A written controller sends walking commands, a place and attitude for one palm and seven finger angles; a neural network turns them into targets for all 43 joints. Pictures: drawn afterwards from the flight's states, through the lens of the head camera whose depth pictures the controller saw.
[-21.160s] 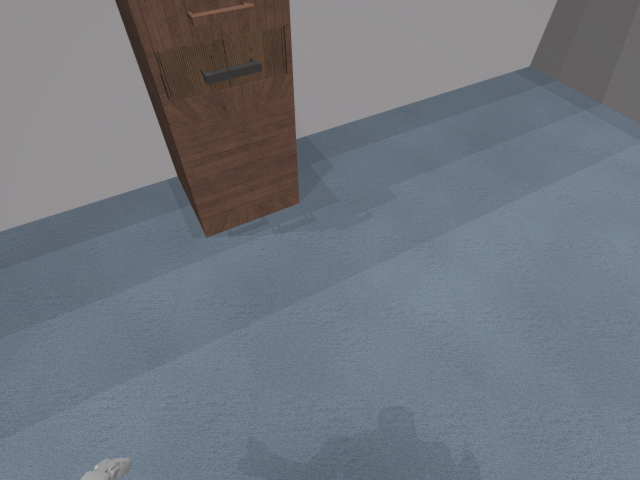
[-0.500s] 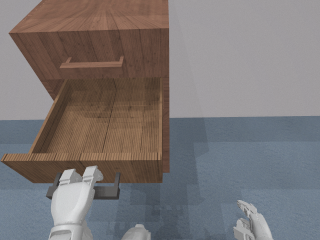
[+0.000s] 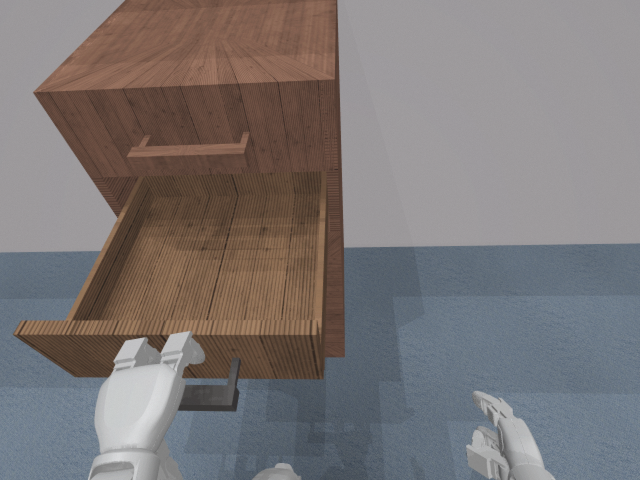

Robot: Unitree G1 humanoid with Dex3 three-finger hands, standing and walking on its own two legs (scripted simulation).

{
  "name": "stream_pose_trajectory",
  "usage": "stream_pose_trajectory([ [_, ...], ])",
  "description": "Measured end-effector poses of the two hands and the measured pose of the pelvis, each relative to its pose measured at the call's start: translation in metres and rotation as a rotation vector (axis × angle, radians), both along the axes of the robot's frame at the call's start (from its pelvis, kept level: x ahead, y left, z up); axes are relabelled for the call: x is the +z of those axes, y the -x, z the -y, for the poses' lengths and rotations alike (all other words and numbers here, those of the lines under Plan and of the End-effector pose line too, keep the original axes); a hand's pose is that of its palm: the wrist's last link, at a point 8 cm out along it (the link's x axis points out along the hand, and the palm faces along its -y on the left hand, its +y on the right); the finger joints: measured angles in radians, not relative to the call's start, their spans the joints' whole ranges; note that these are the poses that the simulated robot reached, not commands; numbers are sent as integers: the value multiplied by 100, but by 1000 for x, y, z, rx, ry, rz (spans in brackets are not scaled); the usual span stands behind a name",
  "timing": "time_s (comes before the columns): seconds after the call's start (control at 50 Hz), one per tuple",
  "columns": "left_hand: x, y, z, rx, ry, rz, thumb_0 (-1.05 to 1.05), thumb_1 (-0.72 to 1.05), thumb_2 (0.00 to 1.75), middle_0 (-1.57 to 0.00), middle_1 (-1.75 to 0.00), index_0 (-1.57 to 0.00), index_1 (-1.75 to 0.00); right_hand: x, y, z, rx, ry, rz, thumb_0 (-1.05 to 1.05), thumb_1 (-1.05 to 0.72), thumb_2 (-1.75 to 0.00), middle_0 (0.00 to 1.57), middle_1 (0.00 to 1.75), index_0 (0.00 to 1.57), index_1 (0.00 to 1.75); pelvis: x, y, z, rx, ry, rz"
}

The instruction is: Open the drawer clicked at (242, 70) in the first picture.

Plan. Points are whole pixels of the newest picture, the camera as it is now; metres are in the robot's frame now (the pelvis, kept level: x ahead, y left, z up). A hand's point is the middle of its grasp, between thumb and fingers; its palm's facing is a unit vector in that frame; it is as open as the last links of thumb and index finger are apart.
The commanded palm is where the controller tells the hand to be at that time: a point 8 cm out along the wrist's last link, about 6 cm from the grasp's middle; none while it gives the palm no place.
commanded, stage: lift the hand off the handle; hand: left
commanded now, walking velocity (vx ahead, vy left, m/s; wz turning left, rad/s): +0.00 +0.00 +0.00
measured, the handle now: (174, 381) +0.24 +0.23 -0.03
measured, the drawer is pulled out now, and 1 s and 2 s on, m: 0.30 0.30 0.30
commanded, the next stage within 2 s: draw the hand back to the body in 1.52 s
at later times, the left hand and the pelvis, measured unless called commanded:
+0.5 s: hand (143, 398) +0.20 +0.23 +0.04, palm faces +0.01 -0.12 -0.99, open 13.4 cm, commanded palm +0.18 +0.22 +0.11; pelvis +0.01 +0.00 +0.01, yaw +0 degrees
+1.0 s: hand (122, 383) +0.20 +0.24 +0.08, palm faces +0.05 -0.16 -0.99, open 13.8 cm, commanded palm +0.18 +0.23 +0.14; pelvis +0.01 +0.02 +0.02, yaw -1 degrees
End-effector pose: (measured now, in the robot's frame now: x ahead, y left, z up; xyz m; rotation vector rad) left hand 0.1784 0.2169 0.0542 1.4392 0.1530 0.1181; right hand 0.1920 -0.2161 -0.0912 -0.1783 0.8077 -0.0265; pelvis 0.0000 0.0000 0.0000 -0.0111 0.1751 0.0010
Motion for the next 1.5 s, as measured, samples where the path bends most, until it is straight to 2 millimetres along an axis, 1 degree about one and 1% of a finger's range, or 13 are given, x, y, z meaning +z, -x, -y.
stream_pose_trajectory([
  [0.12,14,1,2,-16,-9,28,0,-48,30,-32,-120,-36,-122,3,-3,3,1,-8,2,1,-91,-90,20,30,20,30,3,-3,3,-3,-5,8],
  [0.34,25,-1,-5,-19,-7,0,0,-49,30,-32,-120,-38,-123,11,-6,11,-15,2,10,1,-91,-90,20,30,20,30,11,-6,7,-3,-8,28],
  [0.52,39,0,-14,-13,-5,18,0,-48,30,-32,-120,-38,-123,16,-8,12,-18,5,18,1,-91,-90,20,30,20,30,15,-8,4,-4,-5,37],
  [0.72,56,-4,-24,1,4,46,0,-49,30,-32,-120,-34,-122,22,-12,1,-12,-12,27,1,-91,-90,20,30,20,30,20,-10,-3,-6,-2,50],
  [0.92,69,-2,-22,-39,30,48,0,-49,30,-32,-120,-32,-121,31,-19,-16,12,-33,53,1,-91,-90,20,30,20,30,24,-13,-12,-9,3,65],
  [1.06,79,1,-25,-25,35,68,0,-49,30,-32,-120,-32,-120,35,-25,-26,32,-53,65,1,-91,-90,20,30,20,30,25,-13,-17,-7,7,76],
  [1.12,84,1,-23,-29,43,73,0,-49,30,-32,-120,-32,-120,37,-26,-30,43,-59,72,1,-91,-90,20,30,20,30,26,-12,-18,-5,7,80],
  [1.22,93,-1,-13,-60,48,92,0,-49,30,-32,-120,-32,-120,39,-28,-35,57,-73,81,1,-91,-90,20,30,20,30,27,-11,-19,-6,7,88],
  [1.34,102,-4,-7,-67,41,101,0,-49,30,-32,-120,-32,-120,42,-28,-38,62,-97,86,1,-91,-90,20,30,20,30,30,-11,-16,-11,4,103],
  [1.5,113,-1,-12,-33,29,76,0,-49,30,-32,-120,-32,-120,47,-30,-31,67,-93,94,1,-91,-90,20,30,20,30,35,-12,-9,-7,1,122],
])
